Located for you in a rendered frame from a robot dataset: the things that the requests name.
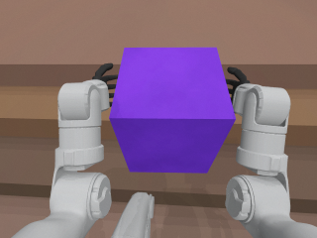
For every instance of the robot right forearm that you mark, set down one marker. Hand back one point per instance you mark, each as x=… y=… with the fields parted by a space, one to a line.
x=265 y=113

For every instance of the robot left hand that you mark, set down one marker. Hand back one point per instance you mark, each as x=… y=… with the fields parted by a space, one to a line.
x=98 y=75

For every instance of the robot left thigh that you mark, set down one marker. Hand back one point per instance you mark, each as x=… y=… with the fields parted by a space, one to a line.
x=133 y=220

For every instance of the robot right hand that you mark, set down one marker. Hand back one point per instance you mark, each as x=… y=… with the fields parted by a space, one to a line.
x=240 y=76

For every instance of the robot left forearm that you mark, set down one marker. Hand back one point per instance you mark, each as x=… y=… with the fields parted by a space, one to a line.
x=79 y=108

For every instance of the carton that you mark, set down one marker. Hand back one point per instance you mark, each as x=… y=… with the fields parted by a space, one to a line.
x=171 y=110

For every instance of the robot left upper arm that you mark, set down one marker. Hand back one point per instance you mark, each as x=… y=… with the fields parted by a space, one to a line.
x=78 y=200

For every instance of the robot right upper arm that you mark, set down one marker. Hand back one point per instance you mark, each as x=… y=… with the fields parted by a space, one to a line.
x=262 y=205

